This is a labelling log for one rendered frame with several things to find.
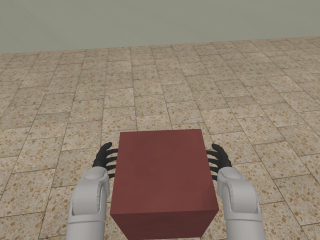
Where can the right robot hand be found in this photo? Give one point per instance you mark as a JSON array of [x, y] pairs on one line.
[[223, 160]]

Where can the robot left forearm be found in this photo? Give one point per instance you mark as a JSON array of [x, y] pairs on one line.
[[88, 206]]

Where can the carton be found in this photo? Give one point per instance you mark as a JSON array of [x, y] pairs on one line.
[[163, 186]]

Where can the left robot hand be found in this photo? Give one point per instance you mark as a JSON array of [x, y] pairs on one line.
[[102, 161]]

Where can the robot right forearm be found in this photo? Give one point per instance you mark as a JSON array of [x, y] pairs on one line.
[[241, 206]]

